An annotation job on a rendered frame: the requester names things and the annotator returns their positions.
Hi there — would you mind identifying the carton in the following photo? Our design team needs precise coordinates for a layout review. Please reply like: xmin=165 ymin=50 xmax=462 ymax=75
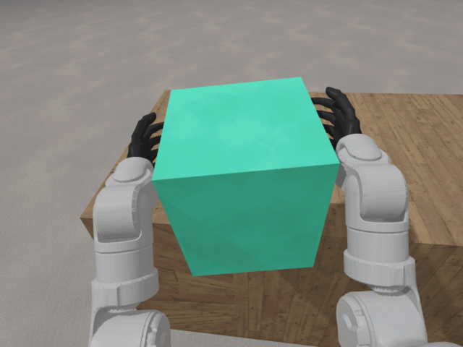
xmin=152 ymin=77 xmax=340 ymax=276

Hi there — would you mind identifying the right robot forearm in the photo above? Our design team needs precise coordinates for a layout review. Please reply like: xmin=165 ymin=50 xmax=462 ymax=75
xmin=335 ymin=134 xmax=428 ymax=340

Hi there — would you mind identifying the robot right hand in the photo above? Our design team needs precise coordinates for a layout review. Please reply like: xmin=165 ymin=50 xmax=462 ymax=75
xmin=311 ymin=87 xmax=362 ymax=151

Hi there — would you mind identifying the left robot forearm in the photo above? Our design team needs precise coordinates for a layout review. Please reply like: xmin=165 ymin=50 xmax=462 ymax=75
xmin=88 ymin=157 xmax=159 ymax=347

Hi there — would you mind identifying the robot left upper arm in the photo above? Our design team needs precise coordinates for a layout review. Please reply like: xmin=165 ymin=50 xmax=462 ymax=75
xmin=90 ymin=309 xmax=171 ymax=347

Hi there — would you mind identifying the robot right upper arm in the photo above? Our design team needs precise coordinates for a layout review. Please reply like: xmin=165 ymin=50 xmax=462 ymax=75
xmin=336 ymin=291 xmax=463 ymax=347

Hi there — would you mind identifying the robot left hand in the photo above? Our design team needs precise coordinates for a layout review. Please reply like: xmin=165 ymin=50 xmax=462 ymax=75
xmin=127 ymin=112 xmax=164 ymax=168

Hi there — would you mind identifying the pedestal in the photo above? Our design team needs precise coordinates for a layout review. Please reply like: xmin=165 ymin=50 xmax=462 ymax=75
xmin=80 ymin=90 xmax=463 ymax=347

